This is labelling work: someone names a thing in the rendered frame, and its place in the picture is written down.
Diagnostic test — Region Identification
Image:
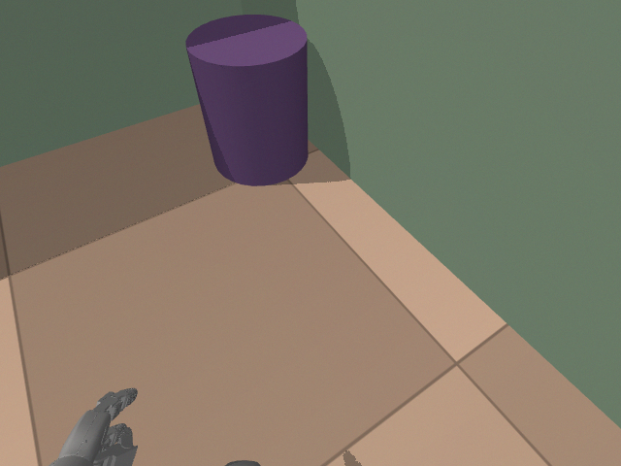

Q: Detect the left robot hand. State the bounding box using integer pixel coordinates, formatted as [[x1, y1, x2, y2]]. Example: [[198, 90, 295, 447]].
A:
[[57, 388, 138, 466]]

